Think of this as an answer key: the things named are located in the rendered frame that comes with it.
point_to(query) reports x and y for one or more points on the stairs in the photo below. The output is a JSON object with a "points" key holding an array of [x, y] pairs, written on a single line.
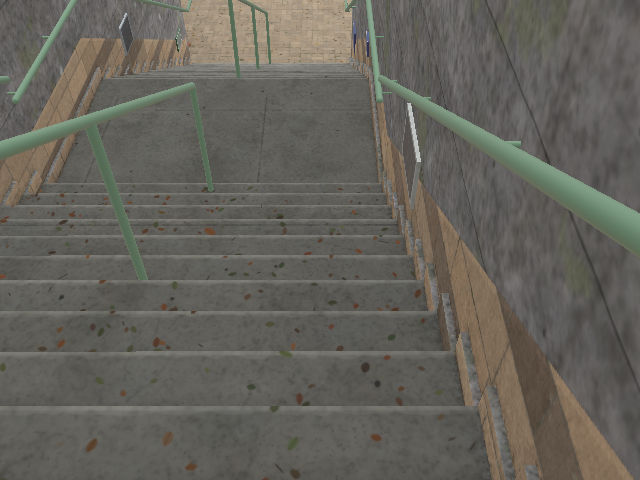
{"points": [[281, 335], [249, 70]]}

